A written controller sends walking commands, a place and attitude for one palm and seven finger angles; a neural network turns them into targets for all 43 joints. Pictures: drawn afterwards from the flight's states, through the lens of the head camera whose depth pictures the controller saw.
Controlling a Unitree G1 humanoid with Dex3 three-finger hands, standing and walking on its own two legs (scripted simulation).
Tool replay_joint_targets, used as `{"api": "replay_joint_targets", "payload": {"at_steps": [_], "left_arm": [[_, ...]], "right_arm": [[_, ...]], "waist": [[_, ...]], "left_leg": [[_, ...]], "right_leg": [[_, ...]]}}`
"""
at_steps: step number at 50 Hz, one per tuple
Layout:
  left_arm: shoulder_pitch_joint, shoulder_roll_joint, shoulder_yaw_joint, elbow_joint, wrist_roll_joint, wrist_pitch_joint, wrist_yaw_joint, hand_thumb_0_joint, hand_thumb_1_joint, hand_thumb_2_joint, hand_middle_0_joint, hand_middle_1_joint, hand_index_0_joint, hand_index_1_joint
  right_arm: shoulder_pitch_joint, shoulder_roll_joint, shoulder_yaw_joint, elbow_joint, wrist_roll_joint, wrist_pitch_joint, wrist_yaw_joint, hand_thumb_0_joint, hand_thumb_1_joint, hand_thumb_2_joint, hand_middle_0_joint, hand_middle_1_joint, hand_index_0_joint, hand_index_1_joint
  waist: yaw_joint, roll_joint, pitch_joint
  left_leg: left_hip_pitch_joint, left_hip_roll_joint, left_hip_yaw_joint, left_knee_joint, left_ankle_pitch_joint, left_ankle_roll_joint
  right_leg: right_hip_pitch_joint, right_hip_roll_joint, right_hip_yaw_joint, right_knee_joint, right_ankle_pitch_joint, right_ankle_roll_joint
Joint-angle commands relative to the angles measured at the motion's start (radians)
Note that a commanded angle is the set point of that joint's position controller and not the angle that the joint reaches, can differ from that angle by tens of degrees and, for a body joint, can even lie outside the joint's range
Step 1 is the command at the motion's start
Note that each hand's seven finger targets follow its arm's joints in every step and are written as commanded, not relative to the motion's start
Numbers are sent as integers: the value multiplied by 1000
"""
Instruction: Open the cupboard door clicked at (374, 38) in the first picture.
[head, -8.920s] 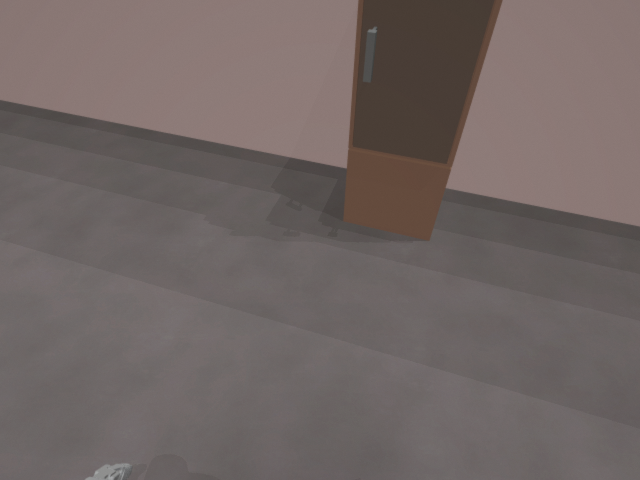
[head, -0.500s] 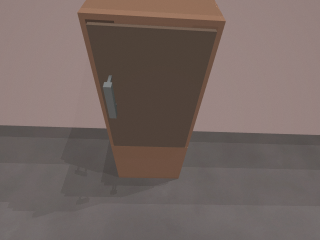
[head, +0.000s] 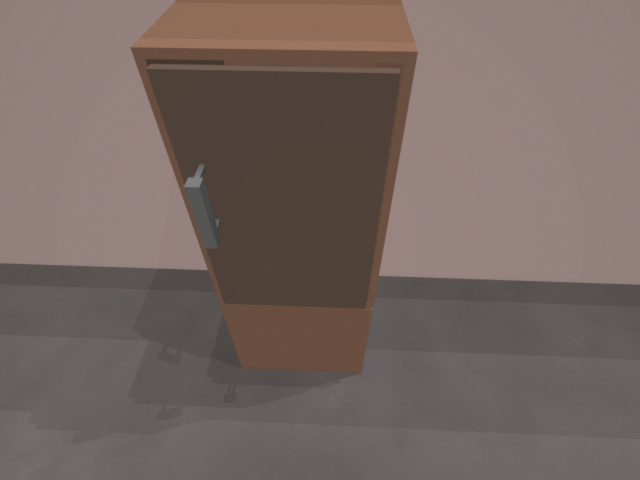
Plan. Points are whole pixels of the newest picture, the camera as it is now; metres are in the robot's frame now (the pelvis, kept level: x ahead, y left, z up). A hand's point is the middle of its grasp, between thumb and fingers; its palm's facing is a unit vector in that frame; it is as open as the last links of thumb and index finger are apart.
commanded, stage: come to a stop and stand still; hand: left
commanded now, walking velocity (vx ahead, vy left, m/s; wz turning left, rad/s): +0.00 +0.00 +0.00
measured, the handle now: (206, 207) +0.55 +0.24 +0.01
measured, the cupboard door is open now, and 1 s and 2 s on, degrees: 0 0 0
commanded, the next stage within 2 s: look again from close up in 0.22 s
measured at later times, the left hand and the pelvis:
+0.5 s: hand out of the picture -0.01 +0.18 -0.18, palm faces +0.01 -0.98 -0.20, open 7.4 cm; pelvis +0.00 +0.01 -0.01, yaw +0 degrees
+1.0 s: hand out of the picture +0.07 +0.23 -0.14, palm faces +0.16 -0.96 -0.23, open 7.3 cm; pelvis +0.00 +0.04 -0.01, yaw +0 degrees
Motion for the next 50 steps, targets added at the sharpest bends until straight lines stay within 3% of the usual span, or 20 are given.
{"api": "replay_joint_targets", "payload": {"at_steps": [1, 15, 16, 17, 18, 19, 20, 22, 23, 24, 25, 27, 30, 35, 45, 46, 47, 48, 49, 50], "left_arm": [[76, 103, 23, -19, -2, -17, 7, 0, 900, 900, -200, -300, -200, -300], [88, 96, 25, -17, -2, -15, 6, 0, 900, 900, -200, -300, -200, -300], [142, 154, 29, 10, 16, -49, 44, 0, 900, 900, -200, -300, -200, -300], [114, 193, 38, -40, 12, -59, 37, 0, 900, 900, -200, -300, -200, -300], [73, 177, 31, -61, 11, -56, 27, 0, 900, 900, -200, -300, -200, -300], [36, 179, 32, -60, 10, -55, 25, 0, 900, 900, -200, -300, -200, -300], [27, 165, 27, -69, 8, -53, 20, 0, 900, 900, -200, -300, -200, -300], [24, 130, 21, -76, -2, -47, 17, 0, 900, 900, -200, -300, -200, -300], [26, 120, 19, -79, -2, -42, 16, 0, 900, 900, -200, -300, -200, -300], [22, 122, 20, -79, 0, -34, 15, 0, 900, 900, -200, -300, -200, -300], [28, 130, 20, -78, 0, -28, 11, 0, 900, 900, -200, -300, -200, -300], [34, 130, 18, -71, 0, -21, 7, 0, 900, 900, -200, -300, -200, -300], [22, 137, 16, -76, 0, -16, 4, 0, 900, 900, -200, -300, -200, -300], [14, 152, 17, -79, -2, -11, 2, 0, 900, 900, -200, -300, -200, -300], [11, 158, 18, -65, -1, -10, 0, 0, 900, 900, -200, -300, -200, -300], [68, 184, 17, -39, 11, -27, 39, 0, 900, 900, -200, -300, -200, -300], [-658, 447, 191, -1616, -178, -239, 36, 0, 877, 890, -202, -315, -202, -315], [-193, 356, 151, -1341, -99, -178, 66, 0, 853, 880, -203, -330, -203, -330], [-183, 296, 115, -1258, -116, -130, 115, 0, 830, 870, -205, -345, -205, -345], [120, 24, -28, -1022, -137, -30, 103, 0, 807, 860, -207, -360, -207, -360]], "right_arm": [[65, -48, -8, -13, 0, -9, -3, 0, -900, -900, 200, 300, 200, 300], [55, -63, -4, -20, -2, -14, -9, 0, -900, -900, 200, 300, 200, 300], [-60, -99, -2, -97, 5, -41, 5, 0, -900, -900, 200, 300, 200, 300], [-5, -48, 0, -137, 3, -29, 10, 0, -900, -900, 200, 300, 200, 300], [18, -49, -7, -130, 0, -27, 10, 0, -900, -900, 200, 300, 200, 300], [51, -33, -2, -115, 2, -24, 15, 0, -900, -900, 200, 300, 200, 300], [79, -42, 2, -111, -2, -26, 17, 0, -900, -900, 200, 300, 200, 300], [106, -81, 2, -112, -7, -41, 15, 0, -900, -900, 200, 300, 200, 300], [104, -95, 3, -114, -8, -42, 12, 0, -900, -900, 200, 300, 200, 300], [94, -87, 5, -111, -8, -47, 12, 0, -900, -900, 200, 300, 200, 300], [82, -92, 10, -112, -8, -48, 10, 0, -900, -900, 200, 300, 200, 300], [73, -101, 12, -119, -7, -46, 7, 0, -900, -900, 200, 300, 200, 300], [83, -112, 15, -115, -7, -48, 7, 0, -900, -900, 200, 300, 200, 300], [78, -120, 18, -99, -8, -52, 6, 0, -900, -900, 200, 300, 200, 300], [66, -121, 15, -78, -5, -54, 4, 0, -900, -900, 200, 300, 200, 300], [-13, -162, 7, -145, 9, -52, 11, 0, -900, -900, 200, 300, 200, 300], [14, -325, -34, -471, 46, -208, -24, 0, -900, -900, 200, 300, 200, 300], [-76, -214, 9, -413, 39, -303, -56, 0, -900, -900, 200, 300, 200, 300], [-75, -207, -7, -343, 45, -330, -62, 0, -900, -900, 200, 300, 200, 300], [-42, -173, -11, -336, 55, -326, -48, 0, -900, -900, 200, 300, 200, 300]], "waist": [[-6, -49, 85], [3, -25, 71], [48, -65, 101], [-7, -64, 24], [-20, -3, 19], [-31, -22, -12], [-37, -43, -17], [-30, -48, -18], [-22, -47, -1], [-10, 50, 28], [0, 75, 44], [7, 24, 85], [10, -22, 96], [18, 10, 71], [14, 3, 39], [34, -110, 66], [-85, 93, -467], [11, 248, -437], [-16, 218, -349], [-32, 129, -186]], "left_leg": [[24, 48, -37, -42, 105, 29], [31, 57, -44, -58, 134, 28], [-110, 41, -6, 201, 88, 2], [-142, 5, -61, 226, -138, 30], [-124, 7, -51, 209, -140, 37], [-65, 15, -30, 153, -92, 33], [-31, 2, -43, 108, -28, 33], [-26, 39, -86, 51, 92, 55], [-43, 50, -96, 45, 111, 61], [-69, 52, -108, 18, 141, 66], [-85, 54, -119, 5, 155, 72], [-108, 54, -125, -17, 117, 78], [-112, 52, -135, -43, 99, 83], [-87, 50, -132, -60, 126, 88], [-36, 44, -116, -54, 171, 86], [-94, 65, -103, 153, 361, 54], [202, -37, -100, 43, 452, 56], [296, 9, -82, 21, 585, 53], [169, 0, -80, 26, 470, 19], [69, 4, -98, 7, 382, 27]], "right_leg": [[-95, -136, 124, -130, 264, 5], [-55, -128, 106, -130, 283, 6], [-63, -202, 199, -93, 823, 68], [5, -249, 213, -71, 813, 19], [-17, -236, 179, -75, 685, -34], [-46, -213, 137, -76, 514, -56], [-68, -177, 125, -61, 363, -51], [-89, -117, 103, -19, 216, -27], [-90, -103, 102, -16, 183, -22], [-83, -99, 88, 1, 149, -18], [-76, -90, 83, 13, 124, -15], [-87, -85, 82, 4, 86, -10], [-85, -86, 78, 6, 69, -2], [-67, -93, 74, 11, 84, 4], [-62, -107, 81, 0, 134, 8], [-88, -154, 134, -32, 492, 21], [-37, -55, 32, 69, 477, 3], [-93, -21, 20, 133, 229, -6], [-146, -24, -15, 141, 101, 5], [-213, -27, -32, 124, 50, 18]]}}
